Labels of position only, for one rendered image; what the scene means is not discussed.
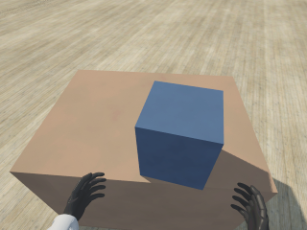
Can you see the pedestal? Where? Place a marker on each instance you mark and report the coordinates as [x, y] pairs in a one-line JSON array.
[[91, 129]]

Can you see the robot right hand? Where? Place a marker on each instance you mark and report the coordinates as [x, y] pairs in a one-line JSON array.
[[255, 214]]

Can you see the carton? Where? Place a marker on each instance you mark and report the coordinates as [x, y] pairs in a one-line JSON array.
[[180, 133]]

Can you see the robot left hand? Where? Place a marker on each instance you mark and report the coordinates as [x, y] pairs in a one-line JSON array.
[[81, 195]]

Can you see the left robot forearm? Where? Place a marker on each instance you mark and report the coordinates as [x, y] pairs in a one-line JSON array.
[[64, 222]]

